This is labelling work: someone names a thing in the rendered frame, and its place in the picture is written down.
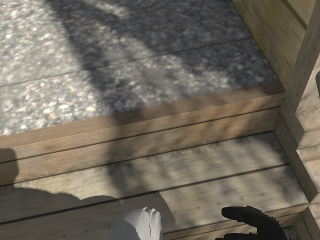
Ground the right robot hand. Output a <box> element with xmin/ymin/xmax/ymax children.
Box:
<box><xmin>215</xmin><ymin>205</ymin><xmax>291</xmax><ymax>240</ymax></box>

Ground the robot left thigh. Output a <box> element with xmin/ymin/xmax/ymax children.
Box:
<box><xmin>109</xmin><ymin>207</ymin><xmax>163</xmax><ymax>240</ymax></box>

